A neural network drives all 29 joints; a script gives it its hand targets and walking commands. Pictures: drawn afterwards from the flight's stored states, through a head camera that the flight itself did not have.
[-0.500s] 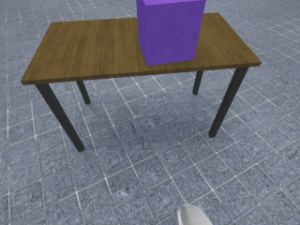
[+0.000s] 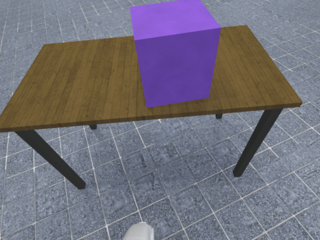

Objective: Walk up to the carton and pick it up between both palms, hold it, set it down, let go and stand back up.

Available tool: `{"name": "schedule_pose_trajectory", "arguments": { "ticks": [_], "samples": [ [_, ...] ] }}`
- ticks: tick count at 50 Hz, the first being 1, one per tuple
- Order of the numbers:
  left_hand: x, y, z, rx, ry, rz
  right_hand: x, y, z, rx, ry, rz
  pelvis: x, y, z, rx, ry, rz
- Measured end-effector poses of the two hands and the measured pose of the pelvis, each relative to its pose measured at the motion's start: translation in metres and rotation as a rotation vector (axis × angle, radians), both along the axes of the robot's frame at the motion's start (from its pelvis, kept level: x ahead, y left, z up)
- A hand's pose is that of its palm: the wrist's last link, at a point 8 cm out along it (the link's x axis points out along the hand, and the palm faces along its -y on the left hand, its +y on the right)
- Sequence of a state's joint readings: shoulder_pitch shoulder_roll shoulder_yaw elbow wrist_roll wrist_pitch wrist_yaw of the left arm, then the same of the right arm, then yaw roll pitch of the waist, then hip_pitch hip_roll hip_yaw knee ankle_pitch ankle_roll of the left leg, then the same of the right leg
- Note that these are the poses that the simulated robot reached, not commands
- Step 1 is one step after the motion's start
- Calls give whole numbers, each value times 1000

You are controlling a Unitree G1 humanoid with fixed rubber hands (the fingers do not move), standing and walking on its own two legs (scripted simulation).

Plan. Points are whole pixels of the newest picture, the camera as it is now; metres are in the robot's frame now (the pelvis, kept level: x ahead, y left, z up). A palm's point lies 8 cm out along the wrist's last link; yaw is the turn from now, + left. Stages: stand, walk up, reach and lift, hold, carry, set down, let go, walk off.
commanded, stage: walk up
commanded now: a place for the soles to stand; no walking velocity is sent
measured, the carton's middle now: (171, 54) +0.70 +0.00 +0.08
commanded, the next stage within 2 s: none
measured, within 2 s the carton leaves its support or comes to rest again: neither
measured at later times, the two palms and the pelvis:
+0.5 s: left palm (80, 216) +0.21 +0.29 -0.14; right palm (245, 217) +0.21 -0.19 -0.13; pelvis +0.17 +0.04 +0.00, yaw +2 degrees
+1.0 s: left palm (89, 203) +0.25 +0.27 -0.14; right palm (250, 221) +0.20 -0.21 -0.14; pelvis +0.16 +0.04 -0.02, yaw +0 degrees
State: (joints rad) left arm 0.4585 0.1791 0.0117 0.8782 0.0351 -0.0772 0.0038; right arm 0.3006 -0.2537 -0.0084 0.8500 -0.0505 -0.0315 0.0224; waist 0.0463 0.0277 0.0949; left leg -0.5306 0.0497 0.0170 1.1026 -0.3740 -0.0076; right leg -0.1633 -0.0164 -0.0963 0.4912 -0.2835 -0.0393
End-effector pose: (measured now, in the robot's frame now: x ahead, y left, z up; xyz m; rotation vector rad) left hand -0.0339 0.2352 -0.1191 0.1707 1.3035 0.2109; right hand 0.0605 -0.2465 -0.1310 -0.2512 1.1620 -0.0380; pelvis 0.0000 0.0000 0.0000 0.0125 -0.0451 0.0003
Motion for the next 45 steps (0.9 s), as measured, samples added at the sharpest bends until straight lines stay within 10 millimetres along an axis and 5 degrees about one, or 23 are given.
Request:
{"name": "schedule_pose_trajectory", "arguments": {
  "ticks": [7,11,14,17,23,28,35,45],
  "samples": [
    [12,2,-9,-37,96,56,112,32,3,34,-100,67,61,14,-6,-27,0,29],
    [40,12,-30,-70,126,57,166,64,-5,46,-139,101,102,29,-20,-41,4,40],
    [73,24,-44,-82,142,41,189,81,-10,42,-153,88,125,39,-28,-12,2,48],
    [117,35,-40,-73,107,8,188,82,-8,39,-127,1,141,46,-23,-36,-12,35],
    [221,53,-21,-34,-59,-75,155,62,4,-15,1,-119,167,47,-5,-39,-19,34],
    [277,47,-20,-4,-150,-92,141,48,-9,-22,104,-147,179,40,-10,-9,-18,26],
    [308,21,-20,22,-188,-128,163,30,-38,16,86,-145,178,26,-25,-13,-24,-6],
    [307,26,-12,18,-229,-102,165,28,-23,-8,49,-106,160,27,-18,-5,29,0]
  ]
}}
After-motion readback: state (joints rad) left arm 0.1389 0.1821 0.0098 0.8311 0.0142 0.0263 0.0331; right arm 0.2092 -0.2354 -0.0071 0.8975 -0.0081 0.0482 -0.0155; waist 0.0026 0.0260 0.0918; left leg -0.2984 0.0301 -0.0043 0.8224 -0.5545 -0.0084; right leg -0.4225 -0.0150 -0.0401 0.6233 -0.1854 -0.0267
